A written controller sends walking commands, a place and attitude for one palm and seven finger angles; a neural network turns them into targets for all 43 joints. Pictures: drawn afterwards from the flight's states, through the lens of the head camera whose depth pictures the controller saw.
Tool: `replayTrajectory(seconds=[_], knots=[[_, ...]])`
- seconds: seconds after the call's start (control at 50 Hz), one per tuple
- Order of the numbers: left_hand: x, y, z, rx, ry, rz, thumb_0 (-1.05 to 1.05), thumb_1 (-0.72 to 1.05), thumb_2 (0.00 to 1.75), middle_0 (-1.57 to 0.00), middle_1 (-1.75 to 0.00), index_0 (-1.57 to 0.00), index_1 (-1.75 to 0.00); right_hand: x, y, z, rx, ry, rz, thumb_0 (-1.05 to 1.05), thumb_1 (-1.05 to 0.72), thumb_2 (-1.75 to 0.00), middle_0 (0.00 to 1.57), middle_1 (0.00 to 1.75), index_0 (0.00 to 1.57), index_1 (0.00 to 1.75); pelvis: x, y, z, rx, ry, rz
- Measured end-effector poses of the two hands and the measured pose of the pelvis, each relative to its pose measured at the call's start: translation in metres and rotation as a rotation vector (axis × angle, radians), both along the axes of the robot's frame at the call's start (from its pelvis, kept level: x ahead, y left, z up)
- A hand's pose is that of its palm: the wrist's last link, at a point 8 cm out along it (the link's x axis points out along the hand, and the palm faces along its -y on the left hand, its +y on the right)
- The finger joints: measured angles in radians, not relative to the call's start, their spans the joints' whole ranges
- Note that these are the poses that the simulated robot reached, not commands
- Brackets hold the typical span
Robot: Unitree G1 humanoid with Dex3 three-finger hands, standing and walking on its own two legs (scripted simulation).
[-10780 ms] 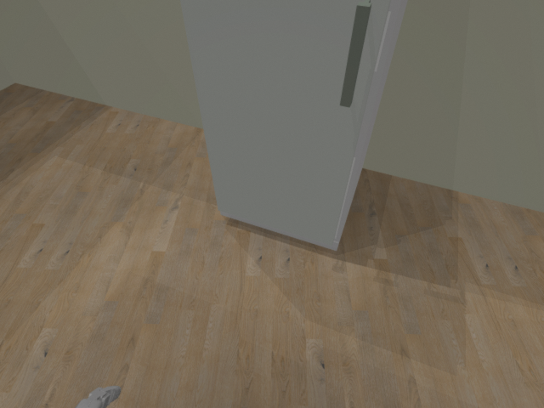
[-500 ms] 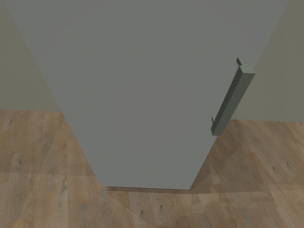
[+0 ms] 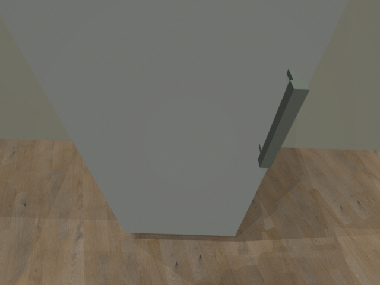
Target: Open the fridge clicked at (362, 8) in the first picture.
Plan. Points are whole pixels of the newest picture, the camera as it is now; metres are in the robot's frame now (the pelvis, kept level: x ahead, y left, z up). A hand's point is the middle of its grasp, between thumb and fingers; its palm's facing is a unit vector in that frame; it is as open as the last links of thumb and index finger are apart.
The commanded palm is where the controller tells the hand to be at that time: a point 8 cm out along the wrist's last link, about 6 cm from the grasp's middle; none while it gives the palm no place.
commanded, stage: raise the hand to about handle height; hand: right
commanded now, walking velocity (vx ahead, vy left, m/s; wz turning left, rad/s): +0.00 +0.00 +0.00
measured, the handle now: (276, 123) +0.43 -0.16 +0.12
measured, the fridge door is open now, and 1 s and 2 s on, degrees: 0 0 0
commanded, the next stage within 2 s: none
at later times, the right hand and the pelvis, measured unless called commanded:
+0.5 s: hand (285, 281) +0.15 -0.17 -0.03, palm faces -0.04 +1.00 +0.05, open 8.5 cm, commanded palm +0.13 -0.25 -0.01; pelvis -0.02 -0.02 -0.05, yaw -1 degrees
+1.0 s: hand (349, 250) +0.19 -0.26 +0.06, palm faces +0.13 +0.99 -0.09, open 11.6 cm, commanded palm +0.16 -0.30 +0.06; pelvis -0.03 -0.03 -0.04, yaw -2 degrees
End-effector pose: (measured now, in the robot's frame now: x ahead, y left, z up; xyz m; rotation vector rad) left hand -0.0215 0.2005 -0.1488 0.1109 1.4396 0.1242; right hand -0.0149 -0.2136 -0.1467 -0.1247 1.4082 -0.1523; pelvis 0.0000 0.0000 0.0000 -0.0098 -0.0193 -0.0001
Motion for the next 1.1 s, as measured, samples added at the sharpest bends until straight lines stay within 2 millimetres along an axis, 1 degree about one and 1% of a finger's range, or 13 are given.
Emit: replayTrajectory(seconds=[0.12, 0.22, 0.28, 0.34, 0.44, 0.5, 0.56, 0.66, 0.72, 0.8, 0.94, 1.02, 1.1], knots=[[0.004, 0.002, 0.000, 0.014, -0.023, -0.007, 0.01, 0.92, 0.89, -0.20, -0.30, -0.20, -0.30, 0.005, -0.007, 0.004, -0.015, -0.032, -0.035, 0.02, -0.93, -0.90, 0.20, 0.30, 0.20, 0.30, -0.002, -0.004, -0.002, 0.008, 0.005, 0.000], [0.054, 0.027, 0.011, 0.096, -0.365, -0.034, 0.03, 0.93, 0.89, -0.20, -0.30, -0.20, -0.30, 0.106, -0.046, 0.089, -0.147, -0.650, -0.081, 0.05, -0.93, -0.88, 0.20, 0.32, 0.20, 0.32, -0.006, -0.013, -0.006, 0.004, 0.002, -0.025], [0.101, 0.038, 0.026, 0.136, -0.594, -0.052, 0.03, 0.93, 0.89, -0.20, -0.30, -0.20, -0.30, 0.168, -0.040, 0.147, -0.116, -1.036, -0.011, 0.04, -0.88, -0.87, 0.20, 0.34, 0.20, 0.35, -0.010, -0.018, -0.012, 0.005, 0.025, -0.039], [0.146, 0.044, 0.052, 0.166, -0.796, -0.077, 0.02, 0.92, 0.89, -0.20, -0.30, -0.20, -0.30, 0.205, -0.019, 0.178, 0.022, -1.346, 0.061, 0.03, -0.82, -0.85, 0.20, 0.37, 0.20, 0.38, -0.015, -0.018, -0.022, 0.000, 0.071, -0.026], [0.200, 0.043, 0.093, 0.191, -0.993, -0.169, 0.02, 0.92, 0.89, -0.20, -0.30, -0.20, -0.30, 0.187, 0.001, 0.150, 0.215, -1.423, 0.187, 0.01, -0.70, -0.80, 0.21, 0.44, 0.21, 0.45, -0.020, -0.015, -0.039, -0.006, 0.106, -0.007], [0.223, 0.034, 0.103, 0.195, -1.032, -0.224, 0.01, 0.91, 0.89, -0.20, -0.30, -0.20, -0.30, 0.150, -0.013, 0.115, 0.196, -1.261, 0.141, 0.01, -0.62, -0.77, 0.22, 0.49, 0.22, 0.49, -0.023, -0.015, -0.047, -0.002, 0.116, -0.014], [0.236, 0.018, 0.101, 0.176, -1.044, -0.279, 0.01, 0.91, 0.89, -0.20, -0.30, -0.20, -0.30, 0.116, -0.039, 0.108, 0.077, -1.202, 0.050, 0.01, -0.54, -0.74, 0.23, 0.53, 0.23, 0.54, -0.025, -0.016, -0.053, 0.014, 0.127, -0.033], [0.232, -0.020, 0.069, 0.080, -0.993, -0.355, 0.01, 0.91, 0.89, -0.20, -0.30, -0.20, -0.30, 0.108, -0.067, 0.156, -0.082, -1.454, 0.039, 0.01, -0.42, -0.70, 0.23, 0.60, 0.23, 0.61, -0.032, -0.020, -0.060, 0.052, 0.132, -0.076], [0.214, -0.040, 0.046, 0.015, -0.935, -0.350, 0.01, 0.91, 0.89, -0.20, -0.30, -0.20, -0.30, 0.134, -0.057, 0.180, -0.018, -1.582, 0.164, 0.01, -0.35, -0.67, 0.23, 0.65, 0.23, 0.65, -0.039, -0.023, -0.061, 0.063, 0.130, -0.087], [0.179, -0.051, 0.029, -0.033, -0.850, -0.256, 0.01, 0.91, 0.89, -0.20, -0.30, -0.20, -0.30, 0.176, -0.045, 0.177, 0.128, -1.447, 0.336, 0.01, -0.26, -0.63, 0.24, 0.71, 0.24, 0.71, -0.041, -0.027, -0.055, 0.054, 0.130, -0.069], [0.136, -0.025, 0.035, 0.042, -0.768, -0.113, 0.02, 0.90, 0.89, -0.21, -0.30, -0.20, -0.30, 0.185, -0.080, 0.186, 0.065, -1.322, 0.141, 0.00, -0.10, -0.56, 0.26, 0.81, 0.26, 0.82, -0.030, -0.032, -0.039, 0.032, 0.111, -0.029], [0.132, -0.006, 0.040, 0.098, -0.752, -0.156, 0.02, 0.90, 0.89, -0.20, -0.30, -0.20, -0.30, 0.175, -0.101, 0.212, -0.062, -1.439, 0.114, 0.00, -0.01, -0.52, 0.26, 0.87, 0.26, 0.88, -0.026, -0.034, -0.035, 0.037, 0.101, -0.039], [0.143, 0.006, 0.048, 0.140, -0.778, -0.191, 0.02, 0.91, 0.89, -0.20, -0.30, -0.20, -0.30, 0.180, -0.103, 0.215, -0.026, -1.444, 0.170, 0.00, 0.09, -0.48, 0.27, 0.93, 0.26, 0.94, -0.027, -0.036, -0.034, 0.044, 0.086, -0.053]])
